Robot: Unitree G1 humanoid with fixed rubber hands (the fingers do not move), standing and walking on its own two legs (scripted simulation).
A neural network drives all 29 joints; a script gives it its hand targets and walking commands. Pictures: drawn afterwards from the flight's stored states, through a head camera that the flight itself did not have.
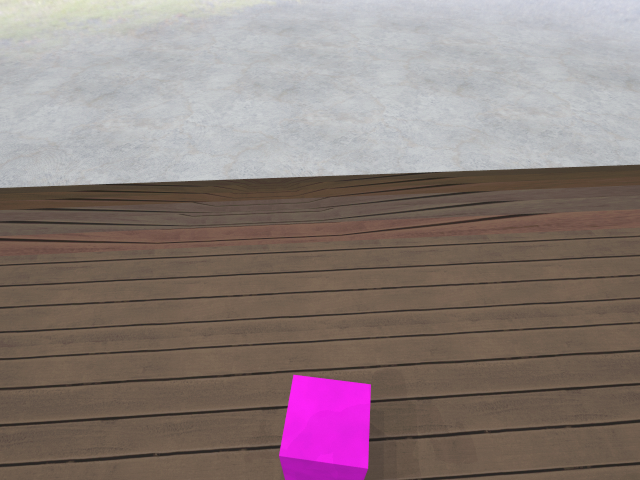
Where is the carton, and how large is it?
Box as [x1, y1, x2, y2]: [279, 375, 370, 479]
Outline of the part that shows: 293,375 279,453 285,479 363,479 367,469 370,384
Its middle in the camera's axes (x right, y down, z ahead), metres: +0.02 +0.54 +1.05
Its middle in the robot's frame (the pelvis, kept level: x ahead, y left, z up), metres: +0.40 -0.01 -0.66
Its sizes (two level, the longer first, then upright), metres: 0.210 0.200 0.250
